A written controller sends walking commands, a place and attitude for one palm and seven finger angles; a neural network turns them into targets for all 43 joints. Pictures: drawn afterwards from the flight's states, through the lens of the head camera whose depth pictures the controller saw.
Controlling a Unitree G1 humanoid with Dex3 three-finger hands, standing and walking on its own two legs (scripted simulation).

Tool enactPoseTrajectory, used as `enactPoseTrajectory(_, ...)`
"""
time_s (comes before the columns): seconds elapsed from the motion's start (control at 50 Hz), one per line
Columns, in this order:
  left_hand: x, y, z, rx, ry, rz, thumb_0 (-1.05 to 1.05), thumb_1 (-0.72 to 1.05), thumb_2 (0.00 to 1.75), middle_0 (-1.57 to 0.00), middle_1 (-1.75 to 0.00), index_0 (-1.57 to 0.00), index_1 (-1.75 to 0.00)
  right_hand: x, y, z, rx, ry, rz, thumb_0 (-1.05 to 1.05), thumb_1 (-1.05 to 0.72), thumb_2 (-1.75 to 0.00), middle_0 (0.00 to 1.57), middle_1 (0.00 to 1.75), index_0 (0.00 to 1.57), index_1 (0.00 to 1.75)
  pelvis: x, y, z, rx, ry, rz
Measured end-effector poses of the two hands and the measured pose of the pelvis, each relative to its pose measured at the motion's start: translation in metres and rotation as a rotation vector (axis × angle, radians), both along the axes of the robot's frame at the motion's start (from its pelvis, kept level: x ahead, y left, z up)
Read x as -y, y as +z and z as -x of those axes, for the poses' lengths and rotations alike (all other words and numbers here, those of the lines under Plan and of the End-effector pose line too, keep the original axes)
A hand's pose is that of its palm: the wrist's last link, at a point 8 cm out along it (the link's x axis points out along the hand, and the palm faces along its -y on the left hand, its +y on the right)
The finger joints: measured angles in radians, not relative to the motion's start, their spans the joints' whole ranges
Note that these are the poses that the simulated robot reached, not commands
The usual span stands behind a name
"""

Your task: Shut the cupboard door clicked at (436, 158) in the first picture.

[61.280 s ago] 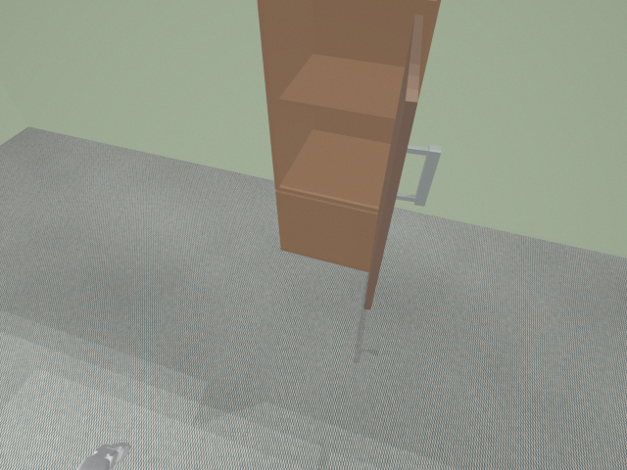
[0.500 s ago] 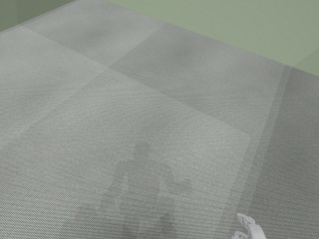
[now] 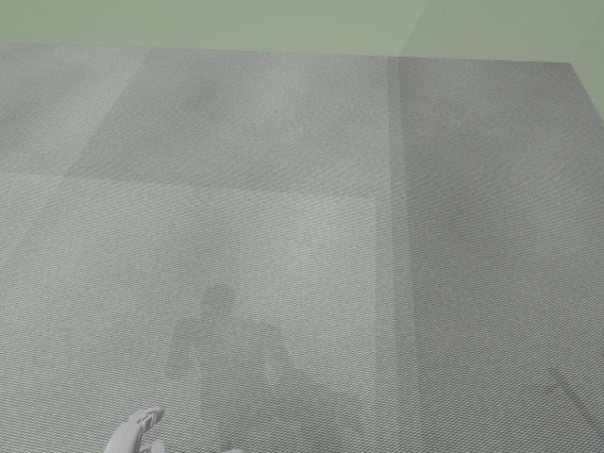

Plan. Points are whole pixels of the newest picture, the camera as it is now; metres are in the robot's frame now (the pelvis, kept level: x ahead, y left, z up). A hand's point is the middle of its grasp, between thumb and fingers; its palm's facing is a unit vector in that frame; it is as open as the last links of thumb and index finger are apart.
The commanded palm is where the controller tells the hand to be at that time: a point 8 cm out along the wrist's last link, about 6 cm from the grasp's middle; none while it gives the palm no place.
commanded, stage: turn to face it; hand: left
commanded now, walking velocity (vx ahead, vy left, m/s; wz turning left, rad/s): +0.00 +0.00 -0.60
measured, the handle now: out of the picture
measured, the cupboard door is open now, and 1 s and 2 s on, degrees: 28 28 28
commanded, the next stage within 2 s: take the last steps up to it in 1.84 s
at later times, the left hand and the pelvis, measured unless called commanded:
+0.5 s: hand (171, 442) +0.15 +0.21 -0.17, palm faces -0.22 -0.96 -0.20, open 7.4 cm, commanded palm none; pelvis +0.04 +0.03 +0.01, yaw -16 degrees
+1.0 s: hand (260, 373) +0.25 +0.08 -0.13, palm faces -0.54 -0.79 -0.29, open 7.4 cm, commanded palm none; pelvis +0.04 -0.03 +0.01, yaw -34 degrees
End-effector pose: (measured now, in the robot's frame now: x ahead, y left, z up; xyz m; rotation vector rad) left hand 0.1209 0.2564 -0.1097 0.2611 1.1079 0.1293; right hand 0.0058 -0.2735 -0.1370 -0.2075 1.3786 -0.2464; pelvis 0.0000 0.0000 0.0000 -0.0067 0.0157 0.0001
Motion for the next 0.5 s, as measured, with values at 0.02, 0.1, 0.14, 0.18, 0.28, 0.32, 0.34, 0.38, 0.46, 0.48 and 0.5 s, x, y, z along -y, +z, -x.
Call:
enactPoseTrajectory(0.02,0.006,0.003,-0.003,0.001,-0.011,-0.003,0.01,0.91,0.9,-0.2,-0.3,-0.2,-0.3,0.003,0.0,0.002,-0.007,-0.014,0.0,0.01,-0.9,-0.9,0.2,0.3,0.2,0.3,0.002,0.002,0.0,0.002,-0.007,-0.001)
enactPoseTrajectory(0.1,0.023,0.01,-0.005,-0.025,-0.035,-0.003,0.01,0.91,0.9,-0.2,-0.3,-0.2,-0.3,0.005,0.007,-0.007,0.026,-0.046,-0.017,0.01,-0.91,-0.9,0.2,0.3,0.19,0.3,0.008,0.012,-0.003,-0.001,-0.051,-0.018)
enactPoseTrajectory(0.14,0.029,0.01,-0.006,-0.044,-0.053,0.005,0.01,0.91,0.9,-0.2,-0.3,-0.2,-0.3,0.003,0.012,-0.016,0.061,-0.056,-0.026,0.01,-0.91,-0.9,0.2,0.3,0.19,0.3,0.009,0.016,-0.005,-0.006,-0.071,-0.023)
enactPoseTrajectory(0.18,0.033,0.008,-0.007,-0.06,-0.067,0.016,0.01,0.91,0.9,-0.2,-0.3,-0.2,-0.3,0.0,0.016,-0.025,0.093,-0.064,-0.031,0.01,-0.91,-0.9,0.2,0.3,0.19,0.3,0.01,0.018,-0.008,-0.01,-0.089,-0.024)
enactPoseTrajectory(0.28,0.032,-0.001,-0.009,-0.092,-0.089,0.042,0.01,0.91,0.9,-0.21,-0.3,-0.2,-0.3,-0.01,0.022,-0.048,0.149,-0.079,-0.025,0.01,-0.91,-0.9,0.2,0.3,0.19,0.3,0.003,0.017,-0.016,-0.021,-0.14,-0.015)
enactPoseTrajectory(0.32,0.027,-0.006,-0.011,-0.108,-0.094,0.05,0.01,0.91,0.9,-0.21,-0.3,-0.2,-0.3,-0.015,0.025,-0.058,0.172,-0.086,-0.014,0.01,-0.91,-0.9,0.2,0.3,0.19,0.3,-0.003,0.016,-0.02,-0.027,-0.164,-0.011)
enactPoseTrajectory(0.34,0.023,-0.01,-0.012,-0.117,-0.096,0.052,0.01,0.91,0.9,-0.21,-0.3,-0.2,-0.3,-0.018,0.026,-0.062,0.184,-0.09,-0.007,0.01,-0.91,-0.9,0.2,0.3,0.19,0.3,-0.007,0.014,-0.022,-0.029,-0.177,-0.009)
enactPoseTrajectory(0.38,0.014,-0.018,-0.016,-0.137,-0.101,0.058,0.01,0.91,0.9,-0.21,-0.3,-0.2,-0.3,-0.025,0.029,-0.071,0.213,-0.1,0.013,0.01,-0.91,-0.9,0.2,0.3,0.2,0.3,-0.015,0.011,-0.028,-0.034,-0.203,-0.002)
enactPoseTrajectory(0.46,-0.002,-0.029,-0.029,-0.169,-0.127,0.058,0.01,0.91,0.9,-0.21,-0.3,-0.2,-0.3,-0.038,0.038,-0.072,0.238,-0.107,0.047,0.01,-0.91,-0.9,0.21,0.3,0.2,0.3,-0.026,0.009,-0.035,-0.029,-0.259,0.004)
enactPoseTrajectory(0.48,-0.004,-0.027,-0.034,-0.174,-0.14,0.057,0.01,0.91,0.9,-0.2,-0.3,-0.2,-0.3,-0.04,0.041,-0.069,0.235,-0.115,0.053,0.01,-0.9,-0.9,0.21,0.3,0.2,0.3,-0.027,0.011,-0.037,-0.027,-0.274,0.01)
enactPoseTrajectory(0.5,-0.006,-0.026,-0.039,-0.177,-0.153,0.057,0.01,0.91,0.9,-0.2,-0.3,-0.2,-0.3,-0.042,0.044,-0.066,0.232,-0.124,0.058,0.0,-0.9,-0.9,0.21,0.3,0.2,0.3,-0.028,0.014,-0.038,-0.026,-0.286,0.017)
